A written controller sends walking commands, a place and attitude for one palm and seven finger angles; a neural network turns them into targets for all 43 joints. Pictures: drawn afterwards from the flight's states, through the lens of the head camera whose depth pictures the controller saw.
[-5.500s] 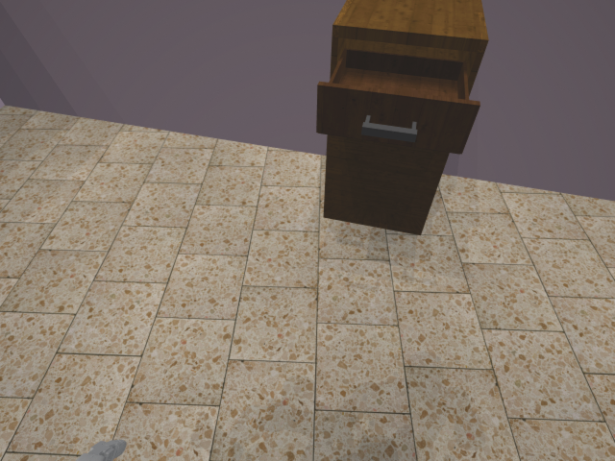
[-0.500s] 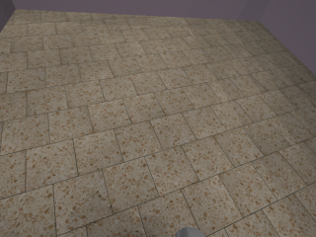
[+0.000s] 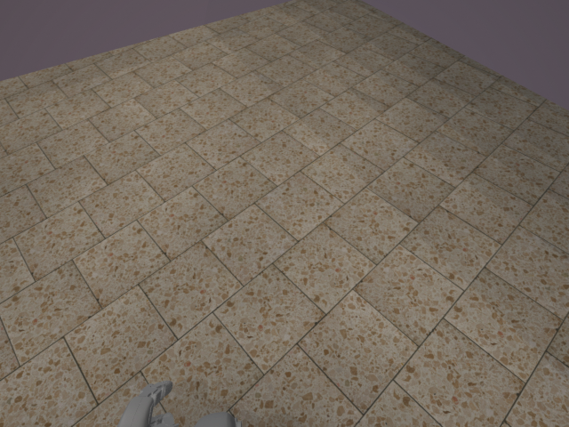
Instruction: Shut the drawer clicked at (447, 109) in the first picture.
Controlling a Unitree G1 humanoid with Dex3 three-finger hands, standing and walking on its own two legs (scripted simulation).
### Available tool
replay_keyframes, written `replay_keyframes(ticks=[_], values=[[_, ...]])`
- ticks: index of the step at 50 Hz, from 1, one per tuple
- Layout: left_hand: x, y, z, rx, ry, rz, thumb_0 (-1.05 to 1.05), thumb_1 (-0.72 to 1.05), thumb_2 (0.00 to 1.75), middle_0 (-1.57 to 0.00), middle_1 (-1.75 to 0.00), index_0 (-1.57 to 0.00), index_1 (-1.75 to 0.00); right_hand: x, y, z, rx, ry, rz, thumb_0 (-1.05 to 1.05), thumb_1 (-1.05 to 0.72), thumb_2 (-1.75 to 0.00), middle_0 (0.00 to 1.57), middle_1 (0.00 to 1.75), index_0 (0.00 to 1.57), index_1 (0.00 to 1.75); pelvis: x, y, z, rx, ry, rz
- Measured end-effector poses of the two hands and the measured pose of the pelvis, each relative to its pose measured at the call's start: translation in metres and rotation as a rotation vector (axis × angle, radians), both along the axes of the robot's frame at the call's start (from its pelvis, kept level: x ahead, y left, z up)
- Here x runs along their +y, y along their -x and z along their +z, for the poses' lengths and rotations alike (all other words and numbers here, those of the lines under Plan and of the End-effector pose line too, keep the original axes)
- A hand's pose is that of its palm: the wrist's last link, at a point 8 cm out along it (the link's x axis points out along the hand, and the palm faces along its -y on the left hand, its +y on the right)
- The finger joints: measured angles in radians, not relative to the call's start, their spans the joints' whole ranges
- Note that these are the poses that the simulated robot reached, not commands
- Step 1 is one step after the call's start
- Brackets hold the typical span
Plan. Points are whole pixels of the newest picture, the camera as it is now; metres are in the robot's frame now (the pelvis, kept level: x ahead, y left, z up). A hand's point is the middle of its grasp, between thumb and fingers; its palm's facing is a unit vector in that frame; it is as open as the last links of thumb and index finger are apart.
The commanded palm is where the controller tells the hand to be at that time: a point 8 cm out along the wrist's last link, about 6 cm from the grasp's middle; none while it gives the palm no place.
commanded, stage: turn to face it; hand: left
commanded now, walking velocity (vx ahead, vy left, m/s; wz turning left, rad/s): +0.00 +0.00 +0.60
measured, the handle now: out of the picture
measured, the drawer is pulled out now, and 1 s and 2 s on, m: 0.30 0.30 0.30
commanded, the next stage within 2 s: none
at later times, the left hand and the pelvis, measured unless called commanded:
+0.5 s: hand out of the picture +0.00 +0.25 -0.18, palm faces +0.31 -0.92 -0.24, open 7.3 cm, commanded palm none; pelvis +0.02 +0.04 +0.00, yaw +15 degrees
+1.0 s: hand out of the picture +0.00 +0.17 -0.13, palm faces +0.55 -0.79 -0.28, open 7.4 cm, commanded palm none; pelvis +0.02 -0.05 +0.01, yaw +34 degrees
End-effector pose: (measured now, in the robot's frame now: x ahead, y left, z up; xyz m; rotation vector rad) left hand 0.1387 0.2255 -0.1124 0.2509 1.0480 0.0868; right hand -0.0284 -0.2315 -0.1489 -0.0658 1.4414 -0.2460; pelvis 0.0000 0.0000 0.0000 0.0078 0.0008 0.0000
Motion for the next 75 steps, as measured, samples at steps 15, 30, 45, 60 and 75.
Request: replay_keyframes(ticks=[15, 30, 45, 60, 75], values=[[0.025, 0.074, -0.023, 0.08, 0.066, 0.291, -0.01, 0.92, 0.9, -0.21, -0.3, -0.21, -0.3, 0.02, -0.119, 0.012, -0.101, 0.016, 0.252, 0.01, -0.93, -0.89, 0.2, 0.3, 0.2, 0.3, 0.014, -0.023, -0.001, 0.0, 0.018, 0.178], [0.074, 0.159, -0.017, 0.209, 0.033, 0.488, 0.01, 0.91, 0.9, -0.2, -0.3, -0.2, -0.3, 0.042, -0.179, 0.041, -0.207, 0.071, 0.454, 0.01, -0.91, -0.89, 0.2, 0.3, 0.2, 0.3, 0.031, -0.016, 0.011, 0.004, 0.048, 0.321], [0.003, 0.141, 0.009, 0.016, -0.036, 0.585, 0.01, 0.91, 0.9, -0.2, -0.3, -0.2, -0.3, -0.012, -0.217, 0.005, -0.188, -0.007, 0.575, 0.01, -0.91, -0.89, 0.2, 0.3, 0.2, 0.3, -0.037, -0.019, -0.001, 0.002, -0.001, 0.524], [-0.071, 0.251, 0.003, 0.168, 0.045, 0.848, 0.01, 0.91, 0.9, -0.21, -0.3, -0.21, -0.3, 0.012, -0.259, 0.019, -0.14, -0.008, 0.821, 0.01, -0.91, -0.89, 0.19, 0.3, 0.2, 0.3, -0.052, -0.013, 0.011, 0.002, -0.027, 0.725], [-0.059, 0.37, -0.034, 0.266, 0.143, 1.083, 0.01, 0.91, 0.9, -0.2, -0.3, -0.2, -0.3, 0.154, -0.268, 0.051, -0.368, -0.023, 1.105, 0.01, -0.91, -0.89, 0.2, 0.3, 0.2, 0.3, -0.013, 0.032, 0.002, -0.016, 0.033, 0.896]])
